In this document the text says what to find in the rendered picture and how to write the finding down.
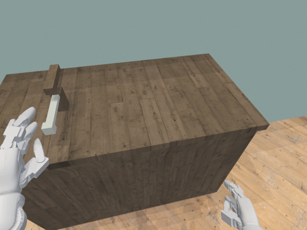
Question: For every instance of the left robot forearm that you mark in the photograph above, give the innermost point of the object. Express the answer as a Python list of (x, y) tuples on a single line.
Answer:
[(12, 216)]

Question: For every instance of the right robot hand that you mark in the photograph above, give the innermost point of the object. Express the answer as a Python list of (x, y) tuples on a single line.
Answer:
[(243, 212)]

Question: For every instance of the counter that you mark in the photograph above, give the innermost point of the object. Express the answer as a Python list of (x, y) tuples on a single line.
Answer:
[(130, 135)]

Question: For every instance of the left robot hand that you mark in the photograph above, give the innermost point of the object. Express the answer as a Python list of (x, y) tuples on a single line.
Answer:
[(17, 136)]

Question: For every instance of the tap lever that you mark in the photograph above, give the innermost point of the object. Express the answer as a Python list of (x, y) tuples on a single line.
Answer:
[(49, 126)]

